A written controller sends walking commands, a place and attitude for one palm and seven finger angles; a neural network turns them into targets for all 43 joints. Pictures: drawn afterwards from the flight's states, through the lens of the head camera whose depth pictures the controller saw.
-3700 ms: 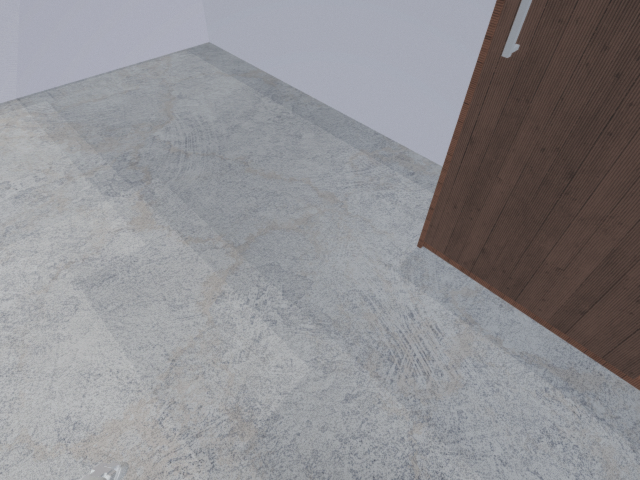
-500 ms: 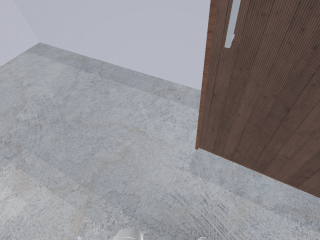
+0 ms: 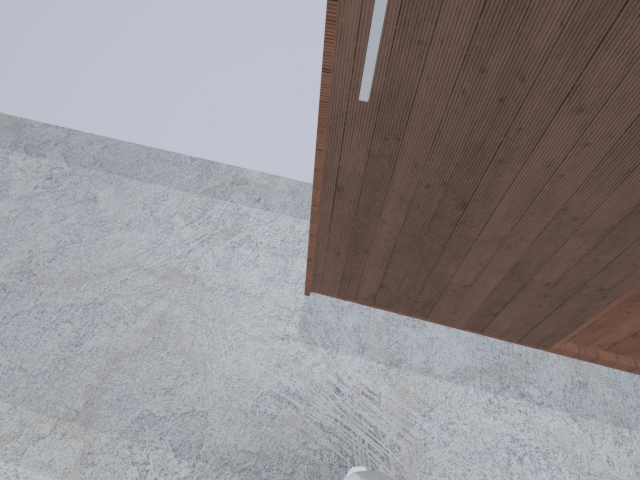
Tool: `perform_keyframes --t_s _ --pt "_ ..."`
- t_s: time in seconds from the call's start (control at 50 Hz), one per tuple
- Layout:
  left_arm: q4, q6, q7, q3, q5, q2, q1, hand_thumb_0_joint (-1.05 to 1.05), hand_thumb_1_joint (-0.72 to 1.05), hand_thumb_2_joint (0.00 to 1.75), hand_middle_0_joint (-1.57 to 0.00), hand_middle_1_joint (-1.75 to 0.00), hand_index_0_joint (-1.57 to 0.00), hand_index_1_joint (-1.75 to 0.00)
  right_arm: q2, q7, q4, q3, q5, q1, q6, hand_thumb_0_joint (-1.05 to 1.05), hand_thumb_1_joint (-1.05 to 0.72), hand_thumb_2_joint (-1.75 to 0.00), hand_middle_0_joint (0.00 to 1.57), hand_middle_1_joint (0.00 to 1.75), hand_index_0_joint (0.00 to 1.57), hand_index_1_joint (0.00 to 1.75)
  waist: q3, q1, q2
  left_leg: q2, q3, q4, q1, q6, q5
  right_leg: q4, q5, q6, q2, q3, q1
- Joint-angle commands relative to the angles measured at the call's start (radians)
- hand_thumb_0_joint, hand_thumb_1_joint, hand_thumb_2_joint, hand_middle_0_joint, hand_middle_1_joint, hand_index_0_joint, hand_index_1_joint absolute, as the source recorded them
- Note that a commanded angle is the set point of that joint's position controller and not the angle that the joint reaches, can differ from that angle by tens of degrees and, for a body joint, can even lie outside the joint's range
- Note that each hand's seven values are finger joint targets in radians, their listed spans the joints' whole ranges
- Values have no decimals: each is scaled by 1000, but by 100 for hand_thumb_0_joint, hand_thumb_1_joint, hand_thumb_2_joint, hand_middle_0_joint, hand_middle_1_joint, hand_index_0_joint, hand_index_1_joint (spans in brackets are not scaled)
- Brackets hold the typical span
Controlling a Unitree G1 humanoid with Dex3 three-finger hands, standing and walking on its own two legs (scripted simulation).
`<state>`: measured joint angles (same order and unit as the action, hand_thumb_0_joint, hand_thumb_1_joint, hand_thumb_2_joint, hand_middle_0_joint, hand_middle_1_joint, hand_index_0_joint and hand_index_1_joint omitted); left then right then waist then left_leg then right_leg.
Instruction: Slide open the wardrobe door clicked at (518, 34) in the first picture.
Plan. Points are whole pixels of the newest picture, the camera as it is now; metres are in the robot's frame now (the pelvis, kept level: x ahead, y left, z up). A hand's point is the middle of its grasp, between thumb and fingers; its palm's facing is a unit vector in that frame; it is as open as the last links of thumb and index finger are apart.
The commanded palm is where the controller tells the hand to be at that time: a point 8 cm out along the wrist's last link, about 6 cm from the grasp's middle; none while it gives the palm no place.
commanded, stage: turn to face it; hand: left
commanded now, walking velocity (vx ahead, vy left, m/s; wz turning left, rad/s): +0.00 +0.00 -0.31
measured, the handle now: (376, 31) +0.74 -0.02 +0.19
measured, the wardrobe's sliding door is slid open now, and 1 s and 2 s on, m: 0.00 0.00 0.00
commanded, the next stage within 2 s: take the last steps up to it in 0.14 s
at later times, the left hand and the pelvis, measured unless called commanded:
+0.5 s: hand out of the picture +0.10 +0.13 -0.15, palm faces -0.12 -0.97 -0.22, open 7.3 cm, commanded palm none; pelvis +0.02 -0.04 +0.01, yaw -9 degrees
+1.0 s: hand (238, 415) +0.23 +0.13 -0.17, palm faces -0.18 -0.97 -0.17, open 7.4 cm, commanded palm none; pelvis +0.16 -0.04 +0.01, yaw -13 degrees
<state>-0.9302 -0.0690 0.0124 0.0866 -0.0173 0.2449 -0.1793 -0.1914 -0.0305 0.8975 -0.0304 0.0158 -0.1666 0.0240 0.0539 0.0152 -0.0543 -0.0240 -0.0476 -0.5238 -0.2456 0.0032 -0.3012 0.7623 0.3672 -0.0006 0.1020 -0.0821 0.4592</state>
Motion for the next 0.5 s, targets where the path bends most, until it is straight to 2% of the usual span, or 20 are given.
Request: perform_keyframes --t_s 0.0,0.02,0.04,0.06,0.1,0.14,0.18,0.22,0.24,0.26,0.28,0.3,0.32,0.34,0.36,0.38,0.4,0.42,0.48 --pt "60 14 10 41 -15 101 -40 0 90 90 -20 -30 -20 -30 -166 -18 -92 -33 12 62 -26 0 -90 -90 20 30 20 30 -27 29 200 -281 169 275 -12 125 198 429 33 -54 -79 15 81" --pt "58 15 12 32 -13 87 -43 0 90 90 -20 -30 -20 -30 -162 -17 -82 -33 12 41 -29 0 -90 -90 20 30 20 30 -41 21 198 -247 111 247 43 118 285 419 21 -59 -83 33 95" --pt "60 16 12 24 -8 70 -37 0 90 90 -20 -30 -20 -30 -165 -16 -71 -35 12 16 -30 0 -90 -90 20 30 20 30 -59 11 214 -238 79 215 105 123 368 379 28 -63 -89 53 106" --pt "63 16 10 16 -5 61 -16 0 90 90 -20 -30 -20 -30 -164 -14 -56 -39 12 -22 -29 0 -90 -90 20 30 20 30 -62 -10 214 -237 66 195 140 128 424 336 37 -65 -95 71 102" --pt "76 20 10 5 -2 42 29 0 90 90 -20 -30 -20 -30 -169 -13 -28 -42 12 -89 -30 0 -90 -90 20 30 20 30 -66 -40 221 -250 61 168 189 137 536 219 67 -68 -109 100 76" --pt "80 21 7 -6 0 31 54 0 90 90 -20 -30 -20 -30 -188 -8 -4 -52 13 -118 -26 0 -90 -90 20 30 20 30 -67 -58 258 -278 49 147 203 142 579 83 91 -64 -122 131 15" --pt "79 28 4 -12 0 26 65 0 90 90 -20 -30 -20 -30 -200 -3 14 -60 14 -143 -21 0 -90 -90 20 30 20 30 -66 -72 276 -283 53 114 205 136 624 -30 98 -54 -109 159 -44" --pt "60 36 0 -13 3 23 31 0 90 90 -20 -30 -20 -30 -207 0 26 -61 11 -145 -19 0 -90 -90 20 30 20 30 -77 -56 263 -282 44 85 161 115 599 -141 18 -39 -102 167 -137" --pt "42 42 1 -11 3 29 -14 0 90 90 -20 -30 -20 -30 -209 2 29 -61 9 -135 -18 0 -90 -90 20 30 20 30 -105 -31 248 -271 26 50 134 87 503 -254 -75 -33 -101 177 -224" --pt "20 49 2 -5 -2 54 -71 0 90 90 -20 -30 -20 -30 -200 5 30 -59 4 -130 -18 0 -90 -90 20 30 20 30 -134 -7 186 -244 -8 -9 72 46 329 -366 -161 -23 -114 166 -343" --pt "-2 64 -5 7 -9 124 -122 0 90 90 -20 -30 -20 -30 -147 12 24 -50 -5 -137 -19 0 -90 -90 20 30 20 30 -180 13 15 -183 -78 -168 -111 -8 83 -443 -188 29 -268 -5 -540" --pt "-26 70 -16 26 -10 220 -178 0 90 90 -20 -30 -20 -30 -70 16 -26 -23 -4 -52 -20 0 -90 -90 20 30 20 30 -129 58 -255 -57 -125 -378 -377 -60 -348 -499 -273 141 -484 -315 -592" --pt "-29 65 -24 21 0 212 -218 0 90 90 -20 -30 -20 -30 -112 12 -42 -27 4 13 -13 0 -90 -90 20 30 20 30 -94 95 -173 -73 -5 -497 -396 -44 -348 -515 -168 215 -510 -313 -499" --pt "-31 73 -28 22 -4 173 -177 0 90 90 -20 -30 -20 -30 -110 17 -29 -32 9 12 -12 0 -90 -90 20 30 20 30 -40 67 -224 -92 33 -550 -431 -34 -266 -550 -56 206 -449 -282 -446" --pt "-35 78 -29 14 -2 133 -147 0 90 90 -20 -30 -20 -30 -113 23 -11 -36 12 19 -15 0 -90 -90 20 30 20 30 7 50 -164 -99 29 -580 -439 -36 -200 -562 -3 199 -422 -264 -412" --pt "-34 82 -30 0 -1 105 -116 0 90 90 -20 -30 -20 -30 -111 31 11 -37 16 -3 -20 0 -90 -90 20 30 20 30 24 25 -104 -111 18 -577 -413 -38 -141 -549 -29 187 -389 -190 -383" --pt "-28 92 -28 -7 -3 88 -97 0 90 90 -20 -30 -20 -30 -98 36 29 -37 19 -30 -22 0 -90 -90 20 30 20 30 27 1 -78 -109 0 -556 -380 -48 -97 -542 -94 169 -361 -128 -348" --pt "-31 101 -25 -11 -3 80 -94 0 90 90 -20 -30 -20 -30 -87 38 43 -35 19 -50 -23 0 -90 -90 20 30 20 30 25 -11 -75 -104 -13 -533 -355 -57 -61 -542 -155 161 -343 -89 -331" --pt "-61 118 -25 -16 -4 78 -135 0 90 90 -20 -30 -20 -30 -65 45 54 -37 14 -50 -27 0 -90 -90 20 30 20 30 27 -8 -58 -98 -37 -441 -324 -67 -9 -555 -206 169 -336 -69 -335"
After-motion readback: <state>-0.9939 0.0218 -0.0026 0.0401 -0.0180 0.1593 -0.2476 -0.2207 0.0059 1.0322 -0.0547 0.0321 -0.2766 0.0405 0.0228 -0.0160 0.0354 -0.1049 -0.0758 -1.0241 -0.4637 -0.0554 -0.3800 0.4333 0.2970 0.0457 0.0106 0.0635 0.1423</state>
